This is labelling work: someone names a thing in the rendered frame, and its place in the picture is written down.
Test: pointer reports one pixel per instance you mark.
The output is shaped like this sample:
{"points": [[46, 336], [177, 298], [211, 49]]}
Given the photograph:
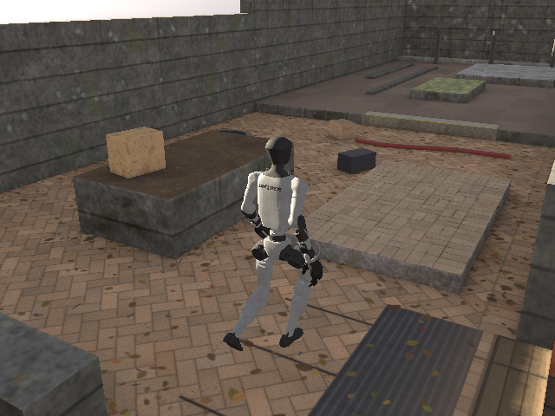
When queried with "right robot forearm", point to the right robot forearm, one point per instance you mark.
{"points": [[303, 241]]}

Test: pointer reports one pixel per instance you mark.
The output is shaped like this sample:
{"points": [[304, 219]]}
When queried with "robot left hand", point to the robot left hand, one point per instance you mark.
{"points": [[260, 229]]}

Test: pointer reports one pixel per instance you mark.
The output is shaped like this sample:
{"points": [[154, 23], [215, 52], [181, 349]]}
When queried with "left robot forearm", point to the left robot forearm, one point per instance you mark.
{"points": [[254, 218]]}

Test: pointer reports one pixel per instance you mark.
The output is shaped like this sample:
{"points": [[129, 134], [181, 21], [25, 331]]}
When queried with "robot right hand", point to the robot right hand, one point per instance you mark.
{"points": [[316, 271]]}

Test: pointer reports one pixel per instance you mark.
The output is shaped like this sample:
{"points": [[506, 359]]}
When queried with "right robot thigh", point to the right robot thigh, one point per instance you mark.
{"points": [[296, 260]]}

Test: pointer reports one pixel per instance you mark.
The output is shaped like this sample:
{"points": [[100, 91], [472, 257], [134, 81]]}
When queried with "robot right shin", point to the robot right shin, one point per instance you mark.
{"points": [[298, 305]]}

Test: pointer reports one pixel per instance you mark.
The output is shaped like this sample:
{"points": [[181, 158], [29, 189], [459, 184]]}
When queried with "robot left upper arm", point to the robot left upper arm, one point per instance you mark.
{"points": [[251, 192]]}

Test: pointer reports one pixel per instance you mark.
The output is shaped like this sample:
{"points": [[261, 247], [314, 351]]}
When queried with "robot right upper arm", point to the robot right upper arm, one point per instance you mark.
{"points": [[299, 189]]}

